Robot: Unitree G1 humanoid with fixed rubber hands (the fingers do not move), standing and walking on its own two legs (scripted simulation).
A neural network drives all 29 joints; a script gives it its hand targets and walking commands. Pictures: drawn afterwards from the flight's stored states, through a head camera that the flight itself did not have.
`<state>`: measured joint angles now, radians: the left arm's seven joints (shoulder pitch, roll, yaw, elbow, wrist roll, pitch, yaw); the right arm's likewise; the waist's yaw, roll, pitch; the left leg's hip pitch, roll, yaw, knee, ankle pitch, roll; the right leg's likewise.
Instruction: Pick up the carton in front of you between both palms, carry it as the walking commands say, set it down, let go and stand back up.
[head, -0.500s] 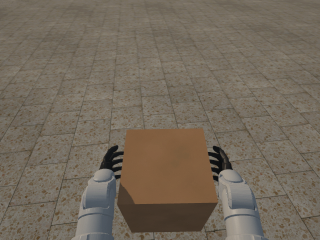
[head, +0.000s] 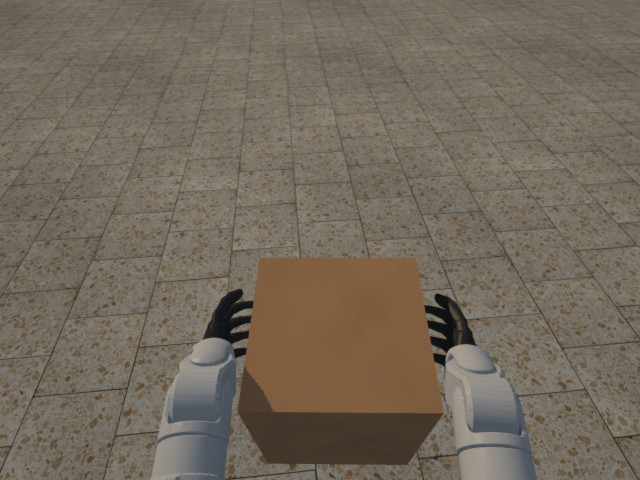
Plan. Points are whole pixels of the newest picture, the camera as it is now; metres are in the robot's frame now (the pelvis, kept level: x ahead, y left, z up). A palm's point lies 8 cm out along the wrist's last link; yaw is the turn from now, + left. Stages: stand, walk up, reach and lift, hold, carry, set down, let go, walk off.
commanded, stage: hold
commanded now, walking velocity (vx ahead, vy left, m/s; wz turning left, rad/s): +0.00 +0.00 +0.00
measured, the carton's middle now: (337, 366) +0.30 -0.01 -0.04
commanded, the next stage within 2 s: set down in 0.78 s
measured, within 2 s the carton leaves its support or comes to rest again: neither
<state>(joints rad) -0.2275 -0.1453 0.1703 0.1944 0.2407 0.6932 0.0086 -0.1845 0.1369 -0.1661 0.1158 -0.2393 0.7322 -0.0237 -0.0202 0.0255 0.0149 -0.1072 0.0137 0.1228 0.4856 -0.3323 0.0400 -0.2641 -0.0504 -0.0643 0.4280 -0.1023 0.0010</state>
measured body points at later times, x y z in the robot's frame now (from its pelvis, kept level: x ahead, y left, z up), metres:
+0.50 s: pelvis -0.01 -0.06 +0.01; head -0.04 -0.08 +0.45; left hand +0.27 +0.14 +0.04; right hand +0.31 -0.16 +0.03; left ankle -0.04 +0.08 -0.74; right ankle +0.08 -0.16 -0.74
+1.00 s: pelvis -0.01 -0.06 +0.00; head -0.02 -0.09 +0.45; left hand +0.29 +0.14 +0.04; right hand +0.34 -0.15 +0.03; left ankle -0.04 +0.08 -0.74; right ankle +0.08 -0.16 -0.74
